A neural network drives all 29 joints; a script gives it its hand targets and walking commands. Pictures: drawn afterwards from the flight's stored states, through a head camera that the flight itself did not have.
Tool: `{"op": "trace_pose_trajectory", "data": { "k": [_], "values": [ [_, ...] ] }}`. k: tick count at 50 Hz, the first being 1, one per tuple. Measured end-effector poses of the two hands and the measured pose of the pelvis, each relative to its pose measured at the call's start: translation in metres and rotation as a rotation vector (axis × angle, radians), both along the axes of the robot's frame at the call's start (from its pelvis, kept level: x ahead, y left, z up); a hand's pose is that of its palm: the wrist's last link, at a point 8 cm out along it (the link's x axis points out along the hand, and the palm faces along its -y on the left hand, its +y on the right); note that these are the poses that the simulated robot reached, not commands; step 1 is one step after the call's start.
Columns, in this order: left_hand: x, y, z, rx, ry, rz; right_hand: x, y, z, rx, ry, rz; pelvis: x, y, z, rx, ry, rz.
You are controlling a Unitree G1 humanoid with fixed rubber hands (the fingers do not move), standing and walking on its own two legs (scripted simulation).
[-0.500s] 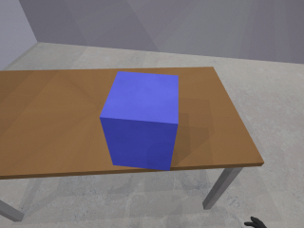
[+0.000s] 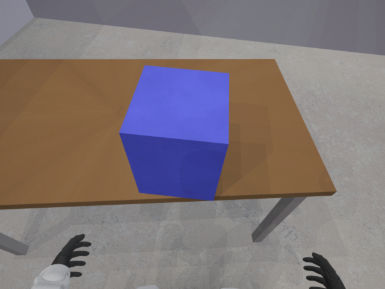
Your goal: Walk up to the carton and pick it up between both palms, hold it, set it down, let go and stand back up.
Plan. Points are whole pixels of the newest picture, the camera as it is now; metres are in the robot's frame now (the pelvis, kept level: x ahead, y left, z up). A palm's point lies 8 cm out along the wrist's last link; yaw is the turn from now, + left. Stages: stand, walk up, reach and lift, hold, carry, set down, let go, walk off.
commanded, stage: reach and lift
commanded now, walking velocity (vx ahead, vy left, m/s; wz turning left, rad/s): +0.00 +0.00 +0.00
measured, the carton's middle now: (181, 137) +0.46 +0.03 +0.01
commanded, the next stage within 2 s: none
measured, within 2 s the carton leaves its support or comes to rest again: neither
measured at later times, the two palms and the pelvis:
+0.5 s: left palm (60, 274) +0.17 +0.26 -0.06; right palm out of the picture +0.13 -0.24 -0.05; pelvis +0.00 +0.01 +0.02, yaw +0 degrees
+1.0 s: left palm (57, 258) +0.19 +0.26 -0.02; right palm (296, 273) +0.16 -0.19 -0.02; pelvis +0.00 +0.01 +0.02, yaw +0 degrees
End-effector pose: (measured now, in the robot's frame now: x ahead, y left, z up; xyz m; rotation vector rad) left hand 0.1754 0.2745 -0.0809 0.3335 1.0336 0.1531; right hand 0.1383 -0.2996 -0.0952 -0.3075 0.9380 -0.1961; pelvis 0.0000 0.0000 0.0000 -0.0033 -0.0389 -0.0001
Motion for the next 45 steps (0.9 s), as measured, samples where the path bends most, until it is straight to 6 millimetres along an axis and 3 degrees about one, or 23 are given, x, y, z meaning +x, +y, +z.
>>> {"op": "trace_pose_trajectory", "data": {
  "k": [3, 8, 17, 31, 45],
  "values": [
    [0.016, -0.01, 0.007, -0.035, -0.058, -0.022, -0.003, 0.0, 0.007, -0.013, -0.026, 0.011, 0.004, 0.001, 0.001, -0.002, -0.003, -0.001],
    [0.02, -0.016, 0.009, -0.072, -0.08, -0.02, -0.004, 0.004, 0.023, -0.028, -0.08, 0.032, 0.008, 0.002, 0.005, -0.005, -0.019, -0.001],
    [0.007, -0.015, 0.013, -0.105, -0.126, -0.015, 0.001, 0.036, 0.039, 0.01, -0.164, 0.058, 0.004, 0.007, 0.012, -0.012, -0.029, -0.001],
    [-0.016, -0.015, 0.029, -0.12, -0.253, -0.02, -0.011, 0.077, 0.054, 0.092, -0.304, 0.031, -0.009, 0.007, 0.017, -0.01, -0.06, 0.0],
    [0.004, -0.015, 0.053, -0.168, -0.41, -0.025, 0.016, 0.097, 0.077, 0.102, -0.408, 0.044, -0.003, 0.006, 0.018, -0.006, -0.048, 0.0]
  ]
}}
